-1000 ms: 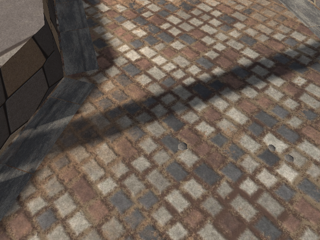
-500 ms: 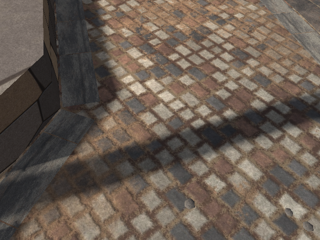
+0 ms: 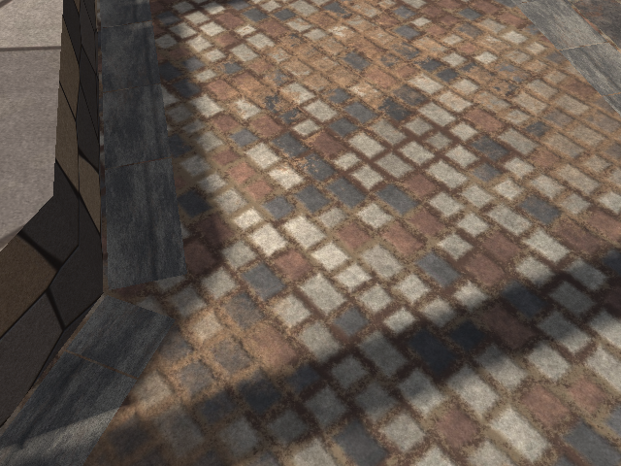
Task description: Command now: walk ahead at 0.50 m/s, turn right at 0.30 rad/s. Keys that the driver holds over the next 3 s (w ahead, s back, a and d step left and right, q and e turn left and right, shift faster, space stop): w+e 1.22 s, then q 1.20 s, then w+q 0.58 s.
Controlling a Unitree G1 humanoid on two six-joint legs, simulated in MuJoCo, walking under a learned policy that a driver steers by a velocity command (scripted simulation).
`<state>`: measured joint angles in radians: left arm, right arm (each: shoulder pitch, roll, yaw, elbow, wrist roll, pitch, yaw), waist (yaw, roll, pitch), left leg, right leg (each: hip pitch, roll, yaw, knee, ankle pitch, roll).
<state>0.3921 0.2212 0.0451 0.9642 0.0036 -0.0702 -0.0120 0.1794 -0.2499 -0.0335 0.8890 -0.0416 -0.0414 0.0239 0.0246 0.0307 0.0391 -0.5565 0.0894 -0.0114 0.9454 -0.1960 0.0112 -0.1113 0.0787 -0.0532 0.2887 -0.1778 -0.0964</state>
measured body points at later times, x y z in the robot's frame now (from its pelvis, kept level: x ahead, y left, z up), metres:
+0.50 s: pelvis +0.25 +0.04 +0.00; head +0.28 +0.05 +0.45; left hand +0.43 +0.27 -0.13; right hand +0.23 -0.23 -0.12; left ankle +0.26 +0.13 -0.75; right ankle +0.26 -0.11 -0.67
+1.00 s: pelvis +0.47 -0.11 -0.01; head +0.50 -0.14 +0.44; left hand +0.67 +0.10 -0.13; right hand +0.44 -0.39 -0.13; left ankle +0.60 +0.02 -0.67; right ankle +0.45 -0.14 -0.75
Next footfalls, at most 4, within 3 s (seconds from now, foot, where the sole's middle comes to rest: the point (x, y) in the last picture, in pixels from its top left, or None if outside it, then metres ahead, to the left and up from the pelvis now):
0.24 left None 0.30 0.12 -0.78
0.78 right None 0.49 -0.16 -0.78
1.32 left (434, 326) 0.84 -0.23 -0.78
1.80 right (501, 374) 0.71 -0.37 -0.78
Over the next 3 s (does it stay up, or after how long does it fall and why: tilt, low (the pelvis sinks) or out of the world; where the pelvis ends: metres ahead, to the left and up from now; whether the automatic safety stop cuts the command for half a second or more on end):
stays up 0.84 -0.25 0.00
